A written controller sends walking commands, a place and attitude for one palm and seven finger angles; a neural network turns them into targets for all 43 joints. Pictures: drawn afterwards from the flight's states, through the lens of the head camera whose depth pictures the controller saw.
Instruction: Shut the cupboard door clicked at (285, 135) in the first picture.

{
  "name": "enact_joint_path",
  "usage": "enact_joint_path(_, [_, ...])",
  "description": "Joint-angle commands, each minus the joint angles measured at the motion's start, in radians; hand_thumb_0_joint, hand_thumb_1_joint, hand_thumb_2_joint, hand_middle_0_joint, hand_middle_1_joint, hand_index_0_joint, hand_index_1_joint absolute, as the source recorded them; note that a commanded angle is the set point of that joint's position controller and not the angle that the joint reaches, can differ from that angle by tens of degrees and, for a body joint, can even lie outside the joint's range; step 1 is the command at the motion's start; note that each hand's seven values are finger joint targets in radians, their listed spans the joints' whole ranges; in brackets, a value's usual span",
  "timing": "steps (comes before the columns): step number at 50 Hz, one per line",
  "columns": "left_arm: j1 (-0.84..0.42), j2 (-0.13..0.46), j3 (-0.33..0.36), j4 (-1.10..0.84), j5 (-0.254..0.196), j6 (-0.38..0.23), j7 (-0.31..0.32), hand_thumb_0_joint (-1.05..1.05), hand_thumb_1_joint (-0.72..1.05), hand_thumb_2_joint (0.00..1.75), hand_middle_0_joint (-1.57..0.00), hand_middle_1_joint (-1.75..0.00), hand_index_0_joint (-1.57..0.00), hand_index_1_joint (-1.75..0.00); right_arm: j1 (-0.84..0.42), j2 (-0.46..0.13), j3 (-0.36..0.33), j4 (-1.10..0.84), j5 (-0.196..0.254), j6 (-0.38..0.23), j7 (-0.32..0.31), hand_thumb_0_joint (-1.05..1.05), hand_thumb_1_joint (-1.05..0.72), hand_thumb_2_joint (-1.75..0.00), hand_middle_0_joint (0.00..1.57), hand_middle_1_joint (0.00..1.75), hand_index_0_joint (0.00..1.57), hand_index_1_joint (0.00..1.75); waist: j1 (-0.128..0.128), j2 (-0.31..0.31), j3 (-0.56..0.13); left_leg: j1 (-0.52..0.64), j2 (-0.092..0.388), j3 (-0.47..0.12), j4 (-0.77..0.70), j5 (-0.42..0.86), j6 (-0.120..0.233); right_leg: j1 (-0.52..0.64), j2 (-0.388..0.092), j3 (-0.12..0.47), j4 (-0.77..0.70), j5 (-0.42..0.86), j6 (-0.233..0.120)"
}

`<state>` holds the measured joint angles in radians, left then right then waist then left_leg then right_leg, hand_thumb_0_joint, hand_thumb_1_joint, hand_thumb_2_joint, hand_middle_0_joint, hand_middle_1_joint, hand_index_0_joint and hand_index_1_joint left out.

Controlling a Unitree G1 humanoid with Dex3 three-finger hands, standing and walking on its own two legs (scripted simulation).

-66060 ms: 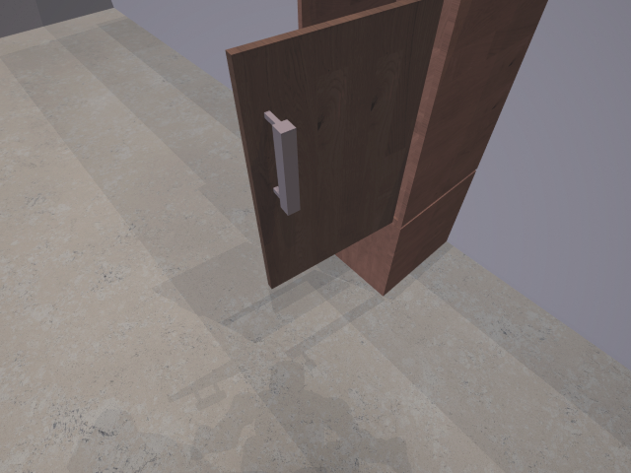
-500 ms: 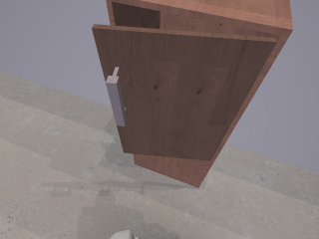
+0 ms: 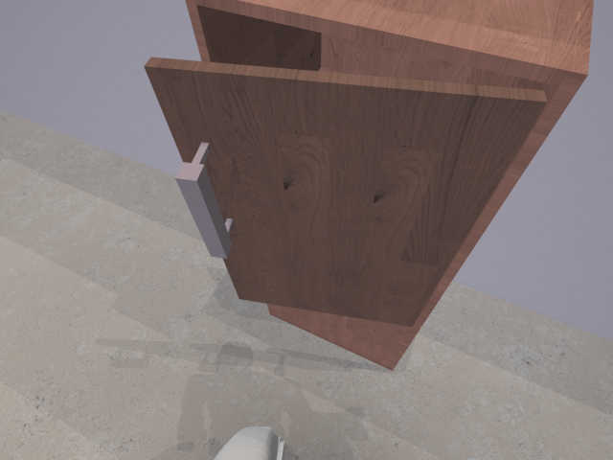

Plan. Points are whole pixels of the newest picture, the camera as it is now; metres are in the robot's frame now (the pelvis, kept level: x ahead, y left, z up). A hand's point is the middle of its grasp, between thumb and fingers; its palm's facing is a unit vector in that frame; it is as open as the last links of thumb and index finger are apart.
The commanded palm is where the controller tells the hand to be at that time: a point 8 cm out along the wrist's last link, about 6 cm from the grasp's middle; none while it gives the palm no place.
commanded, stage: come to a stop and stand still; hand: left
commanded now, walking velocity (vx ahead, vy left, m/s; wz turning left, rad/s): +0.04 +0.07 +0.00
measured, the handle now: (213, 204) +0.42 +0.18 +0.06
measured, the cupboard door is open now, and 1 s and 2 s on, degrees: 15 15 15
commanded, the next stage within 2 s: look again from close up in 0.86 s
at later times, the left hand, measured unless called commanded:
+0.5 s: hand out of the picture +0.00 +0.23 -0.17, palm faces +0.01 -0.98 -0.21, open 7.3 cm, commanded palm none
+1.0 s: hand out of the picture -0.07 +0.19 -0.18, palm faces -0.01 -0.99 -0.15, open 7.3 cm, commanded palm none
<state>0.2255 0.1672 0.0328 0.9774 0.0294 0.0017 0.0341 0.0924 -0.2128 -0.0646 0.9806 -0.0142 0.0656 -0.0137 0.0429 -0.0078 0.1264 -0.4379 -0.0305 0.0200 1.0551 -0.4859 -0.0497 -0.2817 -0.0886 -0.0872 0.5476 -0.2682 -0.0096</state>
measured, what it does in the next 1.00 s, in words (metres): steps on the spot: left foot, then right foot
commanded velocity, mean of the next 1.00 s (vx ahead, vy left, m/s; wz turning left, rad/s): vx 0.00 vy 0.00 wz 0.00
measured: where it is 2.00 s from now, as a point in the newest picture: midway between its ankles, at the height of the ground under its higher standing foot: outside the picture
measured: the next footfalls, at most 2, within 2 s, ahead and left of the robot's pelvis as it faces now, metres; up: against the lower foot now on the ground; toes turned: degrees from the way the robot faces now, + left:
left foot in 0.18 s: +0.03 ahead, +0.13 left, +0.00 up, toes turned +2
right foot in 0.46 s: -0.04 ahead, -0.08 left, +0.00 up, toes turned -2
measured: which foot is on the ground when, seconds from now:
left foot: up 0.00-0.16, down 0.18-1.00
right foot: down 0.00-0.18, up 0.20-0.44, down 0.46-1.00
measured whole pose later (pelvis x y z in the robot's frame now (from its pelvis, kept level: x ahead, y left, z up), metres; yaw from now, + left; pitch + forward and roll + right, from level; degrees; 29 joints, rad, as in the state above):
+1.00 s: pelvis -0.05 +0.04 +0.00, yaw -1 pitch -1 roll +0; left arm 0.31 0.12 -0.02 1.13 0.01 -0.01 0.04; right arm 0.31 -0.11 0.01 1.14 -0.02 0.00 -0.02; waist -0.01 -0.01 0.05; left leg -0.26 0.00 0.07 0.44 -0.17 0.03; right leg -0.14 0.00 -0.05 0.42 -0.27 -0.01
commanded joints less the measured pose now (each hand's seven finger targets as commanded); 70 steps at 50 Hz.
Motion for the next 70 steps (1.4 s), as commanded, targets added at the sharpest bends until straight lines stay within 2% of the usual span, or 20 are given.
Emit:
enact_joint_path(1, [0.081, 0.205, 0.057, -0.053, 0.01, 0.002, 0.015, 0.0, 0.9, 0.9, -0.2, -0.3, -0.2, -0.3, 0.024, -0.029, 0.002, -0.073, 0.004, -0.012, 0.012, 0.0, -0.9, -0.9, 0.2, 0.3, 0.2, 0.3, 0.011, -0.185, -0.179, -0.001, 0.025, -0.007, -0.119, 0.044, -0.01, 0.158, -0.237, 0.203, -0.146, 0.635, -0.17])
enact_joint_path(3, [0.074, 0.216, 0.063, -0.057, 0.012, 0.005, 0.011, 0.0, 0.9, 0.9, -0.2, -0.3, -0.2, -0.3, 0.028, -0.019, 0.006, -0.077, 0.007, -0.023, 0.013, 0.0, -0.9, -0.9, 0.2, 0.3, 0.2, 0.3, 0.013, -0.197, -0.186, 0.058, 0.022, 0.015, -0.276, 0.044, -0.001, 0.15, -0.226, 0.214, -0.145, 0.534, -0.163])
enact_joint_path(6, [0.029, 0.22, 0.066, -0.057, -0.001, 0.014, 0.004, 0.0, 0.9, 0.9, -0.2, -0.3, -0.2, -0.3, 0.139, -0.018, 0.008, -0.041, 0.007, -0.042, 0.008, 0.0, -0.9, -0.9, 0.2, 0.3, 0.2, 0.3, -0.04, -0.171, -0.191, 0.279, 0.01, 0.064, -0.593, 0.249, 0.01, 0.034, -0.173, 0.176, -0.099, 0.314, -0.093])
enact_joint_path(7, [0.028, 0.183, 0.058, -0.061, -0.006, 0.02, 0.001, 0.0, 0.9, 0.9, -0.2, -0.3, -0.2, -0.3, 0.161, -0.042, 0.004, -0.034, 0.006, -0.05, 0.005, 0.0, -0.9, -0.9, 0.2, 0.3, 0.2, 0.3, -0.047, -0.081, -0.194, 0.364, 0.061, 0.031, -0.695, 0.313, 0.023, -0.018, -0.119, 0.137, -0.025, 0.198, -0.051])
enact_joint_path(8, [0.051, 0.123, 0.047, -0.076, -0.013, 0.028, -0.004, 0.0, 0.9, 0.9, -0.2, -0.3, -0.2, -0.3, 0.156, -0.119, -0.009, -0.048, -0.006, -0.056, 0.003, 0.0, -0.9, -0.9, 0.2, 0.3, 0.2, 0.3, -0.04, 0.183, -0.176, 0.361, 0.243, -0.179, -0.752, 0.395, 0.092, -0.124, -0.014, 0.061, 0.078, -0.069, 0.009])
enact_joint_path(9, [0.033, 0.092, 0.038, -0.085, -0.015, 0.033, -0.002, 0.0, 0.9, 0.9, -0.2, -0.3, -0.2, -0.3, 0.122, -0.159, -0.01, -0.069, -0.013, -0.045, 0.002, 0.0, -0.9, -0.9, 0.2, 0.3, 0.2, 0.3, -0.042, 0.299, -0.109, 0.18, 0.374, -0.285, -0.815, 0.375, 0.196, -0.117, 0.028, 0.022, 0.222, -0.287, 0.037])
enact_joint_path(11, [0.003, 0.101, 0.04, -0.053, -0.003, 0.051, -0.003, 0.0, 0.9, 0.9, -0.2, -0.3, -0.2, -0.3, 0.05, -0.107, 0.006, -0.077, -0.019, -0.047, -0.012, 0.0, -0.9, -0.9, 0.2, 0.3, 0.2, 0.3, -0.024, 0.251, -0.042, 0.019, 0.311, -0.268, -0.874, 0.203, 0.224, -0.076, 0.03, 0.105, 0.409, -0.239, 0.019])
enact_joint_path(13, [0.055, 0.09, 0.035, -0.017, -0.001, 0.042, -0.01, 0.0, 0.9, 0.9, -0.2, -0.3, -0.2, -0.3, 0.03, -0.081, 0.017, -0.076, -0.015, -0.057, -0.015, 0.0, -0.9, -0.9, 0.2, 0.3, 0.2, 0.3, 0.002, 0.158, -0.076, 0.109, 0.265, -0.198, -0.831, 0.318, 0.215, -0.099, 0.03, 0.102, 0.429, -0.189, 0.018])
enact_joint_path(18, [0.028, 0.062, 0.011, 0.0, -0.008, 0.022, -0.007, 0.0, 0.9, 0.9, -0.2, -0.3, -0.2, -0.3, 0.141, -0.076, 0.012, -0.021, -0.01, -0.07, -0.022, 0.0, -0.9, -0.9, 0.2, 0.3, 0.2, 0.3, -0.039, 0.114, -0.165, 0.332, 0.26, -0.171, -0.77, 0.613, 0.224, -0.04, 0.029, 0.06, 0.141, -0.194, 0.034])
enact_joint_path(22, [0.105, 0.095, 0.006, 0.055, -0.011, -0.001, 0.004, 0.0, 0.9, 0.9, -0.2, -0.3, -0.2, -0.3, 0.166, -0.043, 0.022, 0.017, 0.008, -0.079, -0.017, 0.0, -0.9, -0.9, 0.2, 0.3, 0.2, 0.3, -0.017, 0.018, -0.189, 0.25, 0.183, -0.126, -0.681, 0.528, 0.125, 0.197, -0.014, 0.114, -0.219, 0.122, 0.015])
enact_joint_path(24, [0.071, 0.124, -0.001, 0.059, -0.014, -0.007, 0.003, 0.0, 0.9, 0.9, -0.2, -0.3, -0.2, -0.3, 0.171, -0.021, 0.033, 0.027, 0.01, -0.079, -0.011, 0.0, -0.9, -0.9, 0.2, 0.3, 0.2, 0.3, -0.045, -0.008, -0.118, 0.233, 0.121, -0.071, -0.707, 0.384, 0.066, 0.125, -0.103, 0.161, -0.202, 0.18, -0.025])
enact_joint_path(26, [0.059, 0.108, -0.005, 0.07, -0.017, -0.014, 0.001, 0.0, 0.9, 0.9, -0.2, -0.3, -0.2, -0.3, 0.173, -0.031, 0.032, 0.053, 0.001, -0.071, -0.01, 0.0, -0.9, -0.9, 0.2, 0.3, 0.2, 0.3, -0.05, -0.125, -0.132, 0.29, 0.118, -0.045, -0.688, 0.389, 0.059, 0.085, -0.075, 0.162, -0.217, 0.141, -0.022])
enact_joint_path(31, [0.062, 0.09, -0.011, 0.091, -0.02, -0.005, 0.001, 0.0, 0.9, 0.9, -0.2, -0.3, -0.2, -0.3, 0.194, -0.031, 0.046, 0.104, 0.0, -0.069, -0.009, 0.0, -0.9, -0.9, 0.2, 0.3, 0.2, 0.3, -0.046, -0.006, -0.045, 0.254, 0.128, -0.063, -0.756, 0.281, 0.061, 0.048, -0.036, 0.142, -0.239, -0.016, -0.011])
enact_joint_path(37, [0.101, 0.075, -0.015, 0.113, -0.018, -0.002, 0.002, 0.0, 0.9, 0.9, -0.2, -0.3, -0.2, -0.3, 0.229, -0.016, 0.048, 0.13, 0.0, -0.065, -0.012, 0.0, -0.9, -0.9, 0.2, 0.3, 0.2, 0.3, -0.038, 0.0, -0.01, 0.209, 0.128, -0.077, -0.786, 0.185, 0.065, 0.044, -0.026, 0.134, -0.252, -0.065, -0.011])
enact_joint_path(47, [0.151, 0.041, -0.019, 0.132, -0.02, -0.011, 0.006, 0.0, 0.9, 0.9, -0.2, -0.3, -0.2, -0.3, 0.268, 0.015, 0.048, 0.152, 0.004, -0.075, -0.019, 0.0, -0.9, -0.9, 0.2, 0.3, 0.2, 0.3, -0.041, 0.005, -0.047, 0.243, 0.132, -0.065, -0.754, 0.283, 0.069, 0.056, -0.022, 0.135, -0.236, 0.012, -0.015])
enact_joint_path(48, [0.198, 0.057, -0.038, 0.146, 0.003, -0.045, 0.04, 0.0, 0.9, 0.9, -0.2, -0.3, -0.2, -0.3, 0.172, -0.039, 0.055, 0.082, 0.007, -0.098, -0.005, 0.0, -0.9, -0.9, 0.2, 0.3, 0.2, 0.3, -0.017, 0.073, -0.028, 0.204, 0.137, -0.047, -0.552, 0.436, 0.054, 0.029, -0.041, 0.164, -0.229, 0.198, -0.028])
enact_joint_path(50, [0.123, 0.089, -0.028, 0.08, -0.011, -0.046, 0.027, 0.0, 0.9, 0.9, -0.2, -0.3, -0.2, -0.3, 0.272, -0.01, 0.05, 0.063, -0.004, -0.083, 0.003, 0.0, -0.9, -0.9, 0.2, 0.3, 0.2, 0.3, -0.088, 0.07, -0.08, 0.181, 0.105, -0.056, -0.571, 0.189, 0.069, -0.012, -0.034, 0.171, -0.202, -0.155, -0.059])
enact_joint_path(52, [0.143, 0.068, -0.03, 0.072, -0.012, -0.049, 0.02, 0.0, 0.9, 0.9, -0.2, -0.3, -0.2, -0.3, 0.277, 0.002, 0.054, 0.052, -0.007, -0.092, 0.002, 0.0, -0.9, -0.9, 0.2, 0.3, 0.2, 0.3, -0.071, 0.145, -0.104, 0.165, 0.113, -0.082, -0.6, 0.244, 0.088, 0.012, -0.008, 0.144, -0.149, -0.072, -0.066])
enact_joint_path(56, [0.165, 0.037, -0.038, 0.085, -0.014, -0.041, 0.016, 0.0, 0.9, 0.9, -0.2, -0.3, -0.2, -0.3, 0.264, -0.019, 0.056, 0.036, 0.001, -0.098, -0.004, 0.0, -0.9, -0.9, 0.2, 0.3, 0.2, 0.3, -0.055, 0.001, -0.072, 0.156, 0.128, -0.1, -0.638, 0.26, 0.106, 0.018, 0.013, 0.126, -0.122, -0.045, -0.048])
enact_joint_path(70, [0.141, 0.095, -0.033, 0.073, -0.016, -0.033, 0.013, 0.0, 0.9, 0.9, -0.2, -0.3, -0.2, -0.3, 0.207, -0.058, 0.061, 0.064, 0.003, -0.104, -0.007, 0.0, -0.9, -0.9, 0.2, 0.3, 0.2, 0.3, -0.04, -0.017, -0.079, 0.244, 0.128, -0.054, -0.663, 0.407, 0.102, 0.061, -0.009, 0.143, -0.146, 0.101, -0.029])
